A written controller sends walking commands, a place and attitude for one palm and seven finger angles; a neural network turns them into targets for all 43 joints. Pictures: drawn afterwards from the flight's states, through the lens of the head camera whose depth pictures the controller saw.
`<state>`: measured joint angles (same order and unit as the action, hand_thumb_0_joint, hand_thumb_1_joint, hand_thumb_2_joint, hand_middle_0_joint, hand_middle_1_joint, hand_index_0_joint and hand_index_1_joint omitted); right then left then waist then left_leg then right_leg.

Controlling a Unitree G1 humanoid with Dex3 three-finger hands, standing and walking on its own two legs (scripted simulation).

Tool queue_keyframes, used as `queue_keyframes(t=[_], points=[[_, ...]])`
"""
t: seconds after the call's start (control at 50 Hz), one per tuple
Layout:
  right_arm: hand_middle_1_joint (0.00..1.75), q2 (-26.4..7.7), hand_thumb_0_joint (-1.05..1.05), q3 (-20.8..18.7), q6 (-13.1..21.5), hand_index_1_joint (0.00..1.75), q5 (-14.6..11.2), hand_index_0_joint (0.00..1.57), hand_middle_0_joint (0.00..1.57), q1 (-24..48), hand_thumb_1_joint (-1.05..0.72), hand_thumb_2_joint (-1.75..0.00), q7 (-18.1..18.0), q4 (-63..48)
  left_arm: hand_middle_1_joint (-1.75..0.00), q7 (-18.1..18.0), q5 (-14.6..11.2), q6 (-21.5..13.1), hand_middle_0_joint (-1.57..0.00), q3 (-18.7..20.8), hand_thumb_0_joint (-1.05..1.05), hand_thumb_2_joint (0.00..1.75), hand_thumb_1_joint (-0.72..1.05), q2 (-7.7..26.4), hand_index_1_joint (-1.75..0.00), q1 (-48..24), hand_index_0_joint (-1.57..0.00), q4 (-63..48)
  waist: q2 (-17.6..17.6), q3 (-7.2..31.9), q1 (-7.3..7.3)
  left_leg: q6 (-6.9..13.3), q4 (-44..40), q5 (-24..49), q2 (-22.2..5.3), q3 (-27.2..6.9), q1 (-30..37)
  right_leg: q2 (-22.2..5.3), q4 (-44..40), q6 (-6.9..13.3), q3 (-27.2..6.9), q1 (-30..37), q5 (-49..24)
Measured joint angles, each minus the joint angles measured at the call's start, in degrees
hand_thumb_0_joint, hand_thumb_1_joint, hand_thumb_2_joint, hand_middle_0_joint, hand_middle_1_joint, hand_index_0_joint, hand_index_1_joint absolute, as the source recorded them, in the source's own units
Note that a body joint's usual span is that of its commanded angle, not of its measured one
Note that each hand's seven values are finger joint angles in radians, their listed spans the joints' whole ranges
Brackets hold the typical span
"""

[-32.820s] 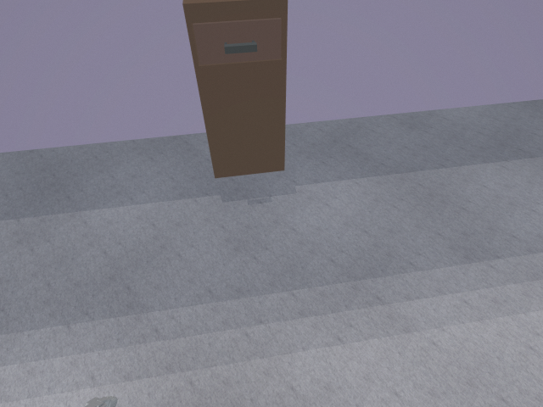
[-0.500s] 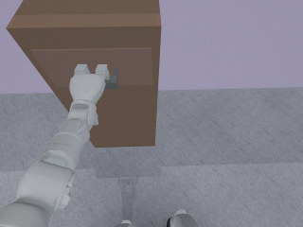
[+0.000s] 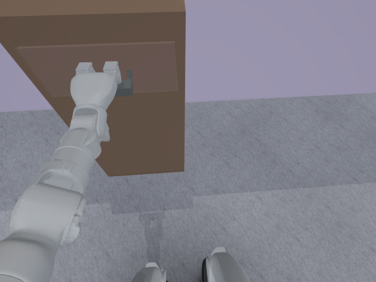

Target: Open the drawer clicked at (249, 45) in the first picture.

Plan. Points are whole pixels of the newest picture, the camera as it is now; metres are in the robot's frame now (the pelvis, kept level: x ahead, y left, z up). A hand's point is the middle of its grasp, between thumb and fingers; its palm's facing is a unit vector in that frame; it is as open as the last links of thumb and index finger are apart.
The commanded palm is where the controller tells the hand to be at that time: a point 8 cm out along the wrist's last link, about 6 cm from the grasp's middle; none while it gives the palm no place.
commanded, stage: lower the fingers behind the handle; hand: left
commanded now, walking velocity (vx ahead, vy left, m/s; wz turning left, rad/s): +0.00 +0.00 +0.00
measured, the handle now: (106, 81) +0.59 +0.18 +0.02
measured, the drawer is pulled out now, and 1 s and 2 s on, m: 0.00 0.00 0.00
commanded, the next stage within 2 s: lift the hand off the handle in 0.24 s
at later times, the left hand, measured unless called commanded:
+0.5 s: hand (103, 100) +0.51 +0.17 +0.04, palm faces -0.01 +0.02 -1.00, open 13.6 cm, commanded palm +0.49 +0.17 +0.05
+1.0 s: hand (101, 95) +0.52 +0.17 +0.05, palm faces -0.09 -0.01 -1.00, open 13.3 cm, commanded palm +0.50 +0.18 +0.11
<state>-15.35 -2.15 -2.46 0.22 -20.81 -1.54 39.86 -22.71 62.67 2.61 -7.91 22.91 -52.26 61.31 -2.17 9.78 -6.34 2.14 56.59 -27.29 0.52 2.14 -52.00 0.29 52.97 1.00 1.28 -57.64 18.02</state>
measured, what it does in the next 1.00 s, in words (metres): stands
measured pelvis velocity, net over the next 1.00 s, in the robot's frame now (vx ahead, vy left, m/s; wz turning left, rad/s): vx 0.01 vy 0.00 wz -0.01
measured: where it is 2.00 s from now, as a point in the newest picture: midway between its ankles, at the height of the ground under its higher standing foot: outside the picture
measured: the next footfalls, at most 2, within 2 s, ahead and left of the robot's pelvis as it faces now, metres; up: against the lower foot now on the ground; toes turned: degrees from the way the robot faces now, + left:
none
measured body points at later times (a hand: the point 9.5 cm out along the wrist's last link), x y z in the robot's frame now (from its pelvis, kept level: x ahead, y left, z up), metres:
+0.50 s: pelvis -0.01 +0.00 +0.00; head +0.11 -0.01 +0.43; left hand +0.50 +0.17 +0.10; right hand +0.01 -0.27 -0.13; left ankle -0.01 +0.10 -0.67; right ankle +0.06 -0.11 -0.67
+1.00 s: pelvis +0.01 +0.00 +0.02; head +0.12 -0.01 +0.45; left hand +0.52 +0.17 +0.10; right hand +0.01 -0.27 -0.11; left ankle -0.01 +0.10 -0.67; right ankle +0.06 -0.11 -0.67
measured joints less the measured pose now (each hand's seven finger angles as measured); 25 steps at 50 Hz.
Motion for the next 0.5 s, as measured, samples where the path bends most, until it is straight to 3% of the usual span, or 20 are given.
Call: queue_keyframes(t=[0.12,0.24,0.38,0.5], points=[[0.30,-0.2,0.00,0.1,0.1,0.30,-0.2,0.20,0.20,0.8,-0.91,-0.90,0.2,0.4,-1.20,-1.4,0.0,2.4,-0.29,-1.0,0.00,0.31,-0.49,-0.5,-1.38,-1.8,-0.25,1.4,-0.3,-0.4,-0.45,0.0,0.4,0.5,0.2,-0.2,-1.2,-0.2,0.2,0.0,0.2,-1.0,-0.5],[0.30,0.2,0.00,1.1,0.1,0.30,-0.4,0.20,0.20,1.8,-0.91,-0.90,-0.1,0.0,-1.20,0.4,-0.9,4.5,-0.31,-0.9,0.00,0.31,-0.49,-0.2,-1.40,-3.8,-0.26,3.9,-0.5,-0.8,-1.34,0.0,-0.3,1.2,0.2,-0.1,-0.8,-0.2,-0.6,0.0,0.1,-0.6,-1.2],[0.30,0.5,0.00,1.5,0.6,0.30,-0.5,0.20,0.20,1.2,-0.91,-0.90,-0.6,-0.9,-1.20,3.3,-1.6,3.3,-0.31,-0.5,0.00,0.31,-0.49,0.9,-1.38,-3.7,-0.27,3.7,-0.8,-0.6,-1.45,-0.1,-0.5,1.1,0.1,0.1,-0.5,-0.1,-0.6,0.0,-0.2,-0.5,-1.2],[0.30,0.5,0.00,1.4,1.4,0.30,-0.4,0.20,0.20,0.6,-0.90,-0.90,-0.7,-0.5,-1.22,2.8,-1.4,1.4,-0.32,-0.6,0.00,0.31,-0.49,1.1,-1.39,-4.4,-0.30,3.7,-0.6,-0.5,-1.13,-0.2,0.5,0.7,0.2,-0.5,-1.6,-0.2,0.3,0.2,0.5,-1.3,-0.6]])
